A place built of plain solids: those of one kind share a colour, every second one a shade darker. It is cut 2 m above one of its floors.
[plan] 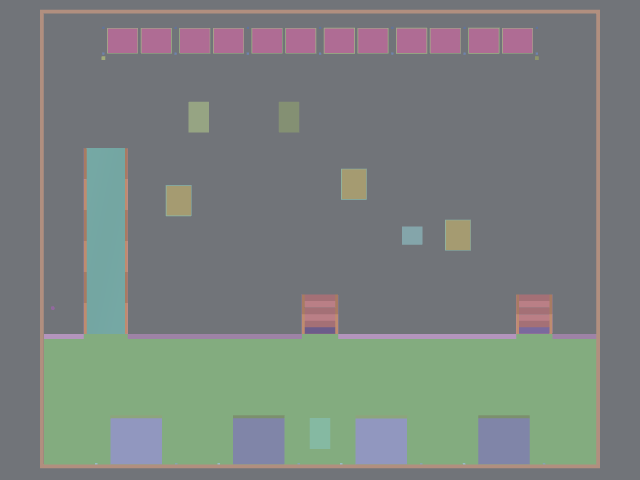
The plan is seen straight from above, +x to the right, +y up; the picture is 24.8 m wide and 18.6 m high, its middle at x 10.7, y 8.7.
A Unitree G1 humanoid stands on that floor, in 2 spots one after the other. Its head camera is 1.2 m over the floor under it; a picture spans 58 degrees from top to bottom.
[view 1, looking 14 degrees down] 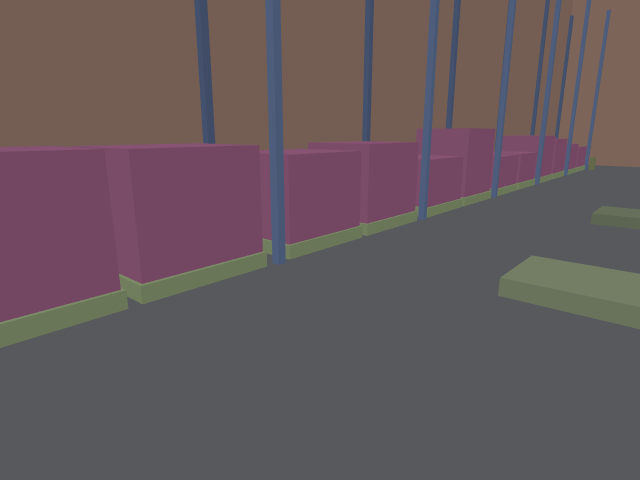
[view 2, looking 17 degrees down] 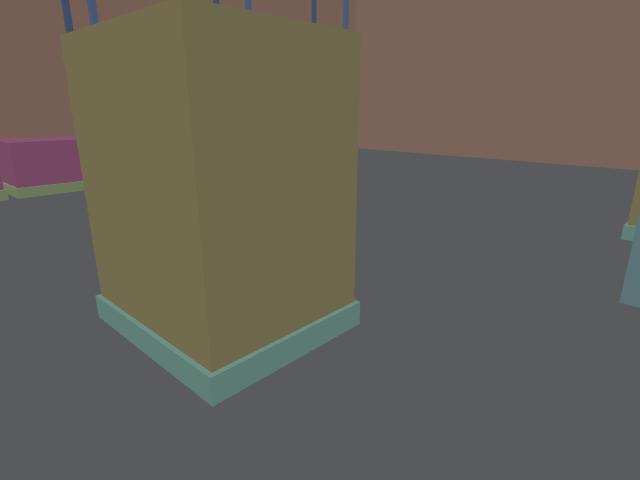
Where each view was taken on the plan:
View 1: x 2.40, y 13.06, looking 41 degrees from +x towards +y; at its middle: rack_pal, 4.50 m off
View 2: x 10.70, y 8.89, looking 43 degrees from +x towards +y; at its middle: stage_load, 2.14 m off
